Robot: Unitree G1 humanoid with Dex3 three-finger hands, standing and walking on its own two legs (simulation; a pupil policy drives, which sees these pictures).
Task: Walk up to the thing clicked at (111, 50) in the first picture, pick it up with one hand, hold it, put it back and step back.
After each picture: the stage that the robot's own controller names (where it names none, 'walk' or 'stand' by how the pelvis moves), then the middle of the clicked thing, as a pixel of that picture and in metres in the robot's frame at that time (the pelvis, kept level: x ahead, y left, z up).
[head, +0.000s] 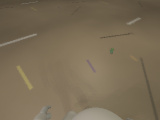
stand; (111, 50) +1.52 -0.51 -0.72
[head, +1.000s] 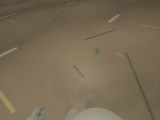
walk; (97, 50) +1.46 -0.04 -0.69
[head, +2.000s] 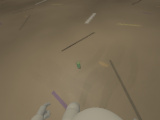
walk; (78, 64) +0.94 +0.27 -0.71
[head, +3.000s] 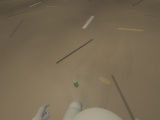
walk; (75, 82) +0.57 +0.26 -0.72
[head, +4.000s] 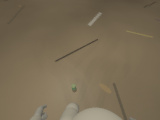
stand; (73, 86) +0.44 +0.19 -0.70
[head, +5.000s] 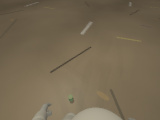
stand; (70, 97) +0.37 +0.22 -0.72
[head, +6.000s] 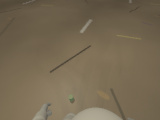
stand; (71, 97) +0.35 +0.21 -0.72
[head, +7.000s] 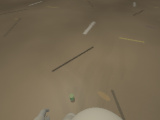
stand; (71, 96) +0.38 +0.21 -0.73
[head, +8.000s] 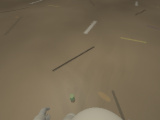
stand; (71, 97) +0.37 +0.20 -0.73
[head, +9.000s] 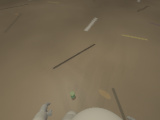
go down; (72, 94) +0.38 +0.20 -0.72
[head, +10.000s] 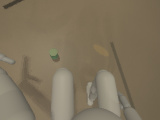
go down; (53, 54) +0.46 +0.25 -0.29
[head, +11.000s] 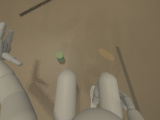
close in; (60, 56) +0.46 +0.24 -0.30
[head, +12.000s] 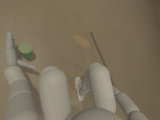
close in; (26, 50) +0.44 +0.29 -0.22
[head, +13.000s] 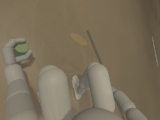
close; (21, 49) +0.43 +0.29 -0.23
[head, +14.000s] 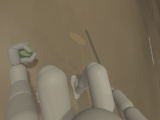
lift; (25, 52) +0.41 +0.27 -0.23
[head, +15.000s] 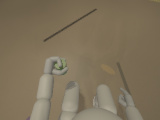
lift; (61, 67) +0.34 +0.20 -0.02
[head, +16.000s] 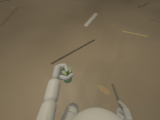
hold; (67, 75) +0.32 +0.16 +0.00
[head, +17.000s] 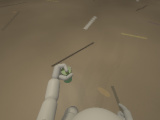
hold; (67, 75) +0.32 +0.17 +0.00
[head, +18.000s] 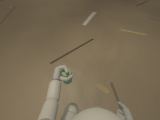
crouch; (67, 76) +0.32 +0.17 -0.03
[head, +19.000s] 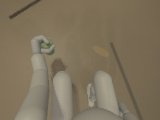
lower; (48, 47) +0.48 +0.24 -0.10
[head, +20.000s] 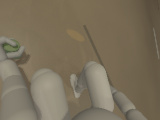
lower; (13, 49) +0.44 +0.30 -0.23
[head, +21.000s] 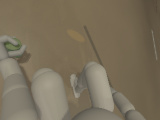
lower; (15, 48) +0.44 +0.30 -0.23
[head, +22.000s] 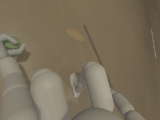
lower; (14, 47) +0.45 +0.30 -0.23
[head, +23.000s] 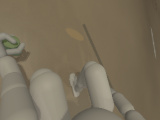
lower; (13, 46) +0.45 +0.30 -0.23
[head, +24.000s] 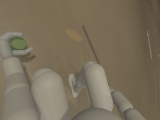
open; (18, 47) +0.44 +0.28 -0.24
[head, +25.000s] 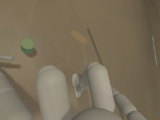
stand; (27, 46) +0.45 +0.27 -0.24
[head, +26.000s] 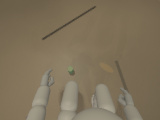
stand; (70, 69) +0.44 +0.19 -0.49
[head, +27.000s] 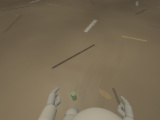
stand; (73, 94) +0.40 +0.17 -0.66
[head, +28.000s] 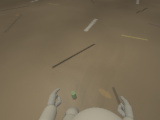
stand; (73, 94) +0.40 +0.17 -0.67
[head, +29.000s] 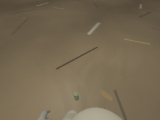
stand; (75, 94) +0.42 +0.16 -0.71
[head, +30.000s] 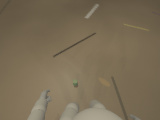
walk; (75, 82) +0.45 +0.12 -0.70
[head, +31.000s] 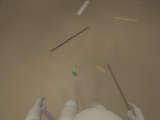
walk; (74, 71) +0.62 +0.20 -0.70
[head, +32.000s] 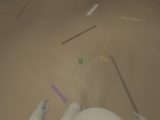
walk; (80, 59) +0.94 +0.21 -0.70
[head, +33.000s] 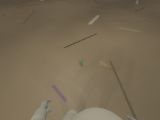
stand; (81, 62) +1.03 +0.16 -0.71
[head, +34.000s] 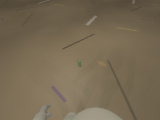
stand; (79, 62) +1.04 +0.19 -0.72
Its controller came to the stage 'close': yes
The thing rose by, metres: 0.70
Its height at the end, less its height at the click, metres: +0.00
